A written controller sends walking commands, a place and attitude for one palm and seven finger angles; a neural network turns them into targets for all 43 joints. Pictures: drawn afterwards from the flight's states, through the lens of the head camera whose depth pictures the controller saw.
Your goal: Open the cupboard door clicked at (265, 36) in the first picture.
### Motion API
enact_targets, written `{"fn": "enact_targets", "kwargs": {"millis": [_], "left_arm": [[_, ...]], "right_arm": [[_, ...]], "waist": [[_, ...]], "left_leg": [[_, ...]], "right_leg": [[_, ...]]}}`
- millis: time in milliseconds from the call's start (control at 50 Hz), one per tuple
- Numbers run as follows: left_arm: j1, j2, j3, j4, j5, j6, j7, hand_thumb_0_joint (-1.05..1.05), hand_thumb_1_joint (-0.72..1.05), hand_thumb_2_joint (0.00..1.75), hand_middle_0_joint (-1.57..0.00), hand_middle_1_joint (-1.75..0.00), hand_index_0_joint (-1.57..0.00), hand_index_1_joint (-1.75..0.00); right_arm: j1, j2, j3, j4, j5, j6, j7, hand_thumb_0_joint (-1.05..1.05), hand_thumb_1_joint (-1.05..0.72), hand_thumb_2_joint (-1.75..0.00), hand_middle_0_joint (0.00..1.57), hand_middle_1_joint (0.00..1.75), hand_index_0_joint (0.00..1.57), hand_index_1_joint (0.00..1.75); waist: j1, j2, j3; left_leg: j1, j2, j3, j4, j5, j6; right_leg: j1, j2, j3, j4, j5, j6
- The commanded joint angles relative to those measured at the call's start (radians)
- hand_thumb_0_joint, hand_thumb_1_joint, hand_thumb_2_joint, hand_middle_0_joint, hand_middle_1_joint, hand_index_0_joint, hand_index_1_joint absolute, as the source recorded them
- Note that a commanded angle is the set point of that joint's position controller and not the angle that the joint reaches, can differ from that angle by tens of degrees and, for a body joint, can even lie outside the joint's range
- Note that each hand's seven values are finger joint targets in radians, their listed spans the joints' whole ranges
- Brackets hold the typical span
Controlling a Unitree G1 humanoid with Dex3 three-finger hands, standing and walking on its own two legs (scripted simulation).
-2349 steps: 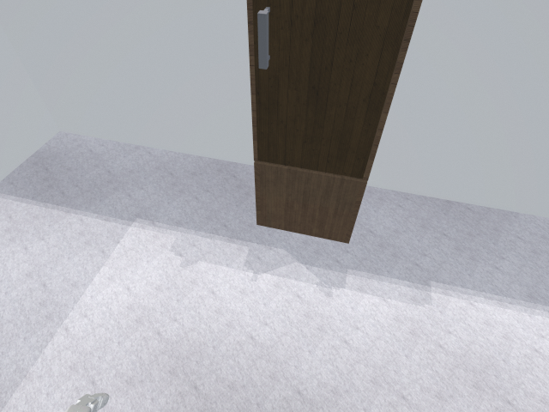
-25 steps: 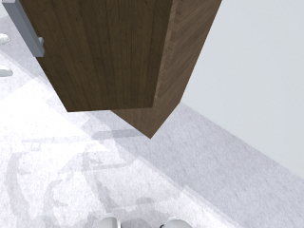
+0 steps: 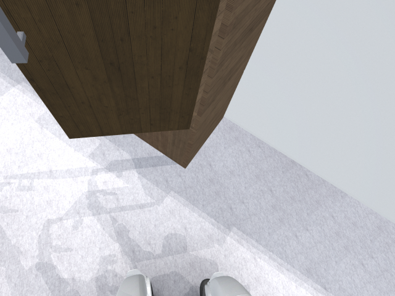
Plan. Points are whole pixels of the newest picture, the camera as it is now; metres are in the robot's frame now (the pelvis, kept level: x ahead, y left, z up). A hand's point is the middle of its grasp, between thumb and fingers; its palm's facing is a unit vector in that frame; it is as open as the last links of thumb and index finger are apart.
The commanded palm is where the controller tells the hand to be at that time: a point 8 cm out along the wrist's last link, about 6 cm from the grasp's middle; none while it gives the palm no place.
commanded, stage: move the hooked fingers beside the handle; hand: left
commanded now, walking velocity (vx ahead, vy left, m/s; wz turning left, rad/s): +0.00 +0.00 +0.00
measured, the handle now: out of the picture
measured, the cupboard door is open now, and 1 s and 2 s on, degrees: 43 43 43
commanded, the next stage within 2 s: slide the fingers in behind the handle in 0.92 s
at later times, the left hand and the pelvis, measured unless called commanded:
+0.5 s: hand out of the picture +0.50 +0.32 +0.17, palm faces +0.08 -1.00 +0.02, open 14.0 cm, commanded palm +0.50 +0.37 +0.16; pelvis -0.01 +0.00 +0.00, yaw +1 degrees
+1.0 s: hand out of the picture +0.51 +0.32 +0.16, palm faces +0.07 -1.00 +0.01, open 14.0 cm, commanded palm +0.51 +0.36 +0.15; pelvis -0.01 +0.00 -0.01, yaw +0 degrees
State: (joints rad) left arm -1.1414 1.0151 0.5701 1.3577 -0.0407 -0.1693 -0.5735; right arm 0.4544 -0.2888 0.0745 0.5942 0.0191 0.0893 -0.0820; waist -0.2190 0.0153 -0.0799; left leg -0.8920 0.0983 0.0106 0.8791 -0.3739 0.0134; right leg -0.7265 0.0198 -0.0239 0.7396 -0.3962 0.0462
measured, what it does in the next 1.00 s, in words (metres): stands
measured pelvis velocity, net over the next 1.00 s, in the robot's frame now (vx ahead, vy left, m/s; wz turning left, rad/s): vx -0.01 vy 0.00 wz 0.01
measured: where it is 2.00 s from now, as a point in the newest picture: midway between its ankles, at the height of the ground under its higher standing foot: outside the picture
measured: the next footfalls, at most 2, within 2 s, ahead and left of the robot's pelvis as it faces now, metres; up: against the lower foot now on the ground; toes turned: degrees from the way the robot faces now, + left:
none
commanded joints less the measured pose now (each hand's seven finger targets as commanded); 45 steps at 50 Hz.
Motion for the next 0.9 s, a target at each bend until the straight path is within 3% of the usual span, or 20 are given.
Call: {"fn": "enact_targets", "kwargs": {"millis": [0, 40, 80, 140, 200, 240, 260, 320, 340, 380, 440, 480, 520, 540, 600, 640, 680, 800, 820, 880], "left_arm": [[-0.383, 0.294, 0.027, -0.256, -0.039, -0.054, -0.003, 0.00, -0.50, 0.30, -0.30, -1.20, -0.30, -1.20], [-0.381, 0.286, 0.032, -0.284, -0.042, -0.056, 0.002, 0.00, -0.50, 0.30, -0.30, -1.20, -0.30, -1.20], [-0.376, 0.246, 0.002, -0.250, -0.043, -0.047, 0.006, 0.00, -0.50, 0.30, -0.30, -1.20, -0.30, -1.20], [-0.376, 0.247, 0.007, -0.282, -0.039, -0.054, 0.016, 0.00, -0.50, 0.30, -0.30, -1.20, -0.30, -1.20], [-0.382, 0.194, -0.025, -0.264, -0.047, -0.051, 0.023, 0.00, -0.50, 0.30, -0.30, -1.20, -0.30, -1.20], [-0.388, 0.230, -0.006, -0.252, -0.044, -0.050, 0.029, 0.00, -0.50, 0.30, -0.30, -1.20, -0.30, -1.20], [-0.394, 0.205, -0.027, -0.258, -0.041, -0.050, 0.031, 0.00, -0.50, 0.30, -0.30, -1.20, -0.30, -1.20], [-0.372, 0.232, 0.001, -0.268, -0.039, -0.061, 0.039, 0.00, -0.50, 0.30, -0.30, -1.20, -0.30, -1.20], [-0.392, 0.198, -0.030, -0.258, -0.039, -0.059, 0.040, 0.00, -0.50, 0.30, -0.30, -1.20, -0.30, -1.20], [-0.393, 0.195, -0.037, -0.220, -0.038, -0.055, 0.047, 0.00, -0.50, 0.30, -0.30, -1.20, -0.30, -1.20], [-0.425, 0.218, -0.043, -0.204, -0.029, -0.057, 0.053, 0.00, -0.50, 0.30, -0.30, -1.20, -0.30, -1.20], [-0.421, 0.252, -0.024, -0.193, -0.022, -0.064, 0.053, 0.00, -0.50, 0.30, -0.30, -1.20, -0.30, -1.20], [-0.447, 0.289, -0.001, -0.237, -0.019, -0.085, 0.051, 0.00, -0.50, 0.30, -0.30, -1.20, -0.30, -1.20], [-0.447, 0.265, -0.016, -0.229, -0.022, -0.086, 0.047, 0.00, -0.50, 0.30, -0.30, -1.20, -0.30, -1.20], [-0.421, 0.307, 0.014, -0.187, -0.031, -0.079, 0.034, 0.00, -0.50, 0.30, -0.30, -1.20, -0.30, -1.20], [-0.420, 0.282, -0.026, -0.151, -0.019, -0.060, 0.029, 0.00, -0.50, 0.30, -0.30, -1.20, -0.30, -1.20], [-0.415, 0.319, -0.021, -0.119, -0.008, -0.050, 0.027, 0.00, -0.50, 0.30, -0.30, -1.20, -0.30, -1.20], [-0.482, 0.321, -0.011, -0.214, -0.023, -0.084, 0.010, 0.00, -0.50, 0.30, -0.30, -1.20, -0.30, -1.20], [-0.487, 0.318, -0.017, -0.211, -0.023, -0.080, 0.007, 0.00, -0.50, 0.30, -0.30, -1.20, -0.30, -1.20], [-0.483, 0.284, -0.035, -0.199, -0.019, -0.057, 0.011, 0.00, -0.50, 0.30, -0.30, -1.20, -0.30, -1.20]], "right_arm": [[0.199, -0.216, -0.087, -0.027, -0.005, 0.000, -0.010, 0.00, -0.90, -0.90, 0.20, 0.30, 0.20, 0.30], [0.203, -0.216, -0.093, -0.026, -0.007, 0.001, -0.002, 0.00, -0.90, -0.90, 0.20, 0.30, 0.20, 0.30], [0.193, -0.213, -0.091, -0.026, -0.005, 0.001, 0.001, 0.00, -0.90, -0.90, 0.20, 0.30, 0.20, 0.30], [0.193, -0.212, -0.093, -0.028, -0.006, -0.001, 0.002, 0.00, -0.90, -0.90, 0.20, 0.30, 0.20, 0.30], [0.189, -0.208, -0.089, -0.029, -0.008, -0.004, 0.005, 0.00, -0.90, -0.90, 0.20, 0.30, 0.20, 0.30], [0.187, -0.214, -0.089, -0.029, -0.005, -0.004, 0.003, 0.00, -0.90, -0.90, 0.20, 0.30, 0.20, 0.30], [0.181, -0.211, -0.089, -0.034, -0.004, -0.007, 0.005, 0.00, -0.90, -0.90, 0.20, 0.30, 0.20, 0.30], [0.180, -0.211, -0.089, -0.039, -0.005, -0.007, 0.006, 0.00, -0.90, -0.90, 0.20, 0.30, 0.20, 0.30], [0.174, -0.209, -0.090, -0.035, -0.004, -0.007, 0.005, 0.00, -0.90, -0.90, 0.20, 0.30, 0.20, 0.30], [0.169, -0.212, -0.085, -0.038, 0.000, -0.010, 0.002, 0.00, -0.90, -0.90, 0.20, 0.30, 0.20, 0.30], [0.166, -0.215, -0.078, -0.037, 0.002, -0.018, -0.008, 0.00, -0.90, -0.90, 0.20, 0.30, 0.20, 0.30], [0.170, -0.218, -0.075, -0.039, 0.003, -0.022, -0.011, 0.00, -0.90, -0.90, 0.20, 0.30, 0.20, 0.30], [0.175, -0.218, -0.075, -0.037, 0.001, -0.023, -0.014, 0.00, -0.90, -0.90, 0.20, 0.30, 0.20, 0.30], [0.175, -0.215, -0.076, -0.035, 0.000, -0.024, -0.012, 0.00, -0.90, -0.90, 0.20, 0.30, 0.20, 0.30], [0.175, -0.218, -0.069, -0.033, 0.004, -0.023, -0.018, 0.00, -0.90, -0.90, 0.20, 0.30, 0.20, 0.30], [0.168, -0.215, -0.065, -0.034, 0.010, -0.024, -0.020, 0.00, -0.90, -0.90, 0.20, 0.30, 0.20, 0.30], [0.168, -0.219, -0.056, -0.037, 0.012, -0.024, -0.028, 0.00, -0.90, -0.90, 0.20, 0.30, 0.20, 0.30], [0.200, -0.218, -0.061, -0.022, 0.001, -0.032, -0.033, 0.00, -0.90, -0.90, 0.20, 0.30, 0.20, 0.30], [0.197, -0.219, -0.062, -0.018, 0.004, -0.031, -0.031, 0.00, -0.90, -0.90, 0.20, 0.30, 0.20, 0.30], [0.209, -0.217, -0.065, -0.011, 0.000, -0.030, -0.027, 0.00, -0.90, -0.90, 0.20, 0.30, 0.20, 0.30]], "waist": [[0.035, 0.288, -0.493], [0.041, 0.308, -0.520], [0.027, 0.283, -0.467], [0.036, 0.315, -0.494], [0.024, 0.299, -0.451], [0.028, 0.262, -0.453], [0.024, 0.293, -0.450], [0.038, 0.282, -0.483], [0.019, 0.266, -0.444], [0.016, 0.239, -0.393], [0.002, 0.229, -0.385], [0.006, 0.210, -0.398], [0.016, 0.270, -0.464], [0.009, 0.267, -0.468], [0.013, 0.222, -0.440], [0.000, 0.218, -0.394], [-0.002, 0.187, -0.361], [-0.004, 0.284, -0.488], [-0.006, 0.305, -0.499], [-0.007, 0.290, -0.476]], "left_leg": [[0.670, -0.034, -0.077, -0.032, 0.621, 0.006], [0.708, -0.032, -0.085, -0.030, 0.649, -0.001], [0.668, -0.034, -0.077, -0.035, 0.582, 0.003], [0.699, -0.034, -0.084, -0.037, 0.617, -0.001], [0.687, -0.033, -0.088, -0.044, 0.597, -0.001], [0.660, -0.034, -0.089, -0.049, 0.548, 0.001], [0.666, -0.036, -0.085, -0.052, 0.537, 0.000], [0.677, -0.037, -0.086, -0.046, 0.570, -0.001], [0.658, -0.035, -0.084, -0.048, 0.531, 0.000], [0.606, -0.039, -0.082, -0.061, 0.443, 0.006], [0.566, -0.040, -0.073, -0.060, 0.390, 0.016], [0.548, -0.040, -0.074, -0.057, 0.374, 0.018], [0.593, -0.040, -0.075, -0.045, 0.426, 0.013], [0.598, -0.040, -0.073, -0.040, 0.431, 0.014], [0.536, -0.045, -0.064, -0.038, 0.394, 0.023], [0.494, -0.044, -0.054, -0.036, 0.351, 0.028], [0.431, -0.042, -0.051, -0.033, 0.302, 0.032], [0.551, -0.033, -0.068, -0.013, 0.410, 0.023], [0.566, -0.030, -0.070, -0.010, 0.414, 0.020], [0.570, -0.029, -0.080, -0.016, 0.426, 0.020]], "right_leg": [[-0.034, 0.064, -0.049, -0.052, 0.384, -0.050], [-0.040, 0.064, -0.052, -0.053, 0.381, -0.050], [-0.049, 0.065, -0.052, -0.060, 0.361, -0.048], [-0.050, 0.064, -0.053, -0.057, 0.364, -0.052], [-0.066, 0.067, -0.056, -0.061, 0.341, -0.056], [-0.046, 0.063, -0.055, -0.060, 0.333, -0.053], [-0.054, 0.062, -0.053, -0.061, 0.327, -0.054], [-0.036, 0.063, -0.053, -0.052, 0.345, -0.055], [-0.051, 0.062, -0.053, -0.059, 0.329, -0.052], [-0.053, 0.060, -0.052, -0.067, 0.285, -0.051], [-0.047, 0.054, -0.041, -0.068, 0.271, -0.047], [-0.036, 0.055, -0.039, -0.064, 0.262, -0.046], [-0.027, 0.053, -0.034, -0.054, 0.290, -0.049], [-0.027, 0.055, -0.034, -0.055, 0.300, -0.047], [0.003, 0.057, -0.030, -0.057, 0.300, -0.045], [-0.021, 0.054, -0.027, -0.065, 0.275, -0.038], [-0.015, 0.053, -0.026, -0.063, 0.241, -0.036], [-0.044, 0.060, -0.035, -0.039, 0.280, -0.044], [-0.057, 0.059, -0.035, -0.041, 0.280, -0.042], [-0.071, 0.061, -0.043, -0.043, 0.279, -0.043]]}}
